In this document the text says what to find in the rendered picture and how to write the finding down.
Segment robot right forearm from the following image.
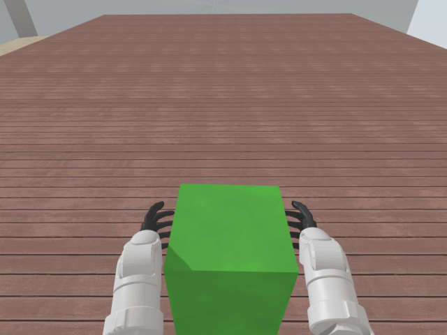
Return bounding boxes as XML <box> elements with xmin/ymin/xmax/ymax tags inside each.
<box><xmin>299</xmin><ymin>228</ymin><xmax>374</xmax><ymax>335</ymax></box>

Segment left robot hand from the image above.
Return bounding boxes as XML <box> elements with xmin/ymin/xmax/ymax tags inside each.
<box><xmin>140</xmin><ymin>201</ymin><xmax>175</xmax><ymax>249</ymax></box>

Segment robot left forearm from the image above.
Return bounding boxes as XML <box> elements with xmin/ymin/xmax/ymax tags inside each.
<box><xmin>103</xmin><ymin>230</ymin><xmax>163</xmax><ymax>335</ymax></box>

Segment carton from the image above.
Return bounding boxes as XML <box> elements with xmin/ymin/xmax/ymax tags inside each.
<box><xmin>163</xmin><ymin>184</ymin><xmax>299</xmax><ymax>335</ymax></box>

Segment right robot hand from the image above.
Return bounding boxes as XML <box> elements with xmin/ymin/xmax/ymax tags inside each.
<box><xmin>285</xmin><ymin>201</ymin><xmax>317</xmax><ymax>250</ymax></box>

